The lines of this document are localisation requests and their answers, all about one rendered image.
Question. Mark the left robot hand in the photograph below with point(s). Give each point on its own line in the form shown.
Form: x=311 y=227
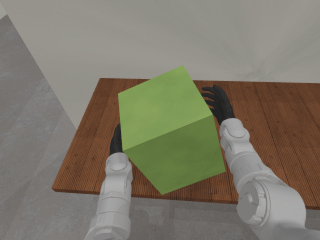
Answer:
x=116 y=141

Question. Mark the right robot hand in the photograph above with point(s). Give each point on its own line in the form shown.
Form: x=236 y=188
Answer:
x=222 y=108

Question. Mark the left robot forearm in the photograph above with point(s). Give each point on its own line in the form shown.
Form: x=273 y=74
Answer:
x=112 y=214

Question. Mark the table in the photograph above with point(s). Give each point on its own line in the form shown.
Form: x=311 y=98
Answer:
x=282 y=118

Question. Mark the carton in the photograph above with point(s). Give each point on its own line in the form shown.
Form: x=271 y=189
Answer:
x=169 y=132

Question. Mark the right robot forearm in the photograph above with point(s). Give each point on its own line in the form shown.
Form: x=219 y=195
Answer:
x=242 y=159

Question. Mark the right robot upper arm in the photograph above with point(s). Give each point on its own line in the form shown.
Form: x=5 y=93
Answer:
x=274 y=211

